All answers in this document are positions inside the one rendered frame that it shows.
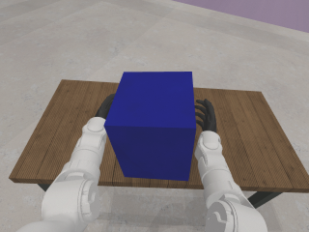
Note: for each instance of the carton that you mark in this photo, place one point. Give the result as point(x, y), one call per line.
point(151, 125)

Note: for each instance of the robot left forearm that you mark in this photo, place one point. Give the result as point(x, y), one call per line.
point(87, 154)

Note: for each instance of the robot left upper arm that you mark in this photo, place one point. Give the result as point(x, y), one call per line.
point(68, 206)

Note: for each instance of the robot right hand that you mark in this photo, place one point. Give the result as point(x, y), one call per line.
point(209, 120)

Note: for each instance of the robot left hand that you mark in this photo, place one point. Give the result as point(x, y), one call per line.
point(105, 107)

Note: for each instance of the table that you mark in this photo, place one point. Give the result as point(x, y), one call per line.
point(258, 153)

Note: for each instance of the robot right upper arm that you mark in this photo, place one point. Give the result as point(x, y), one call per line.
point(227, 216)

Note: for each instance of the robot right forearm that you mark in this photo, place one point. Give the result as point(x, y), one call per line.
point(214, 172)

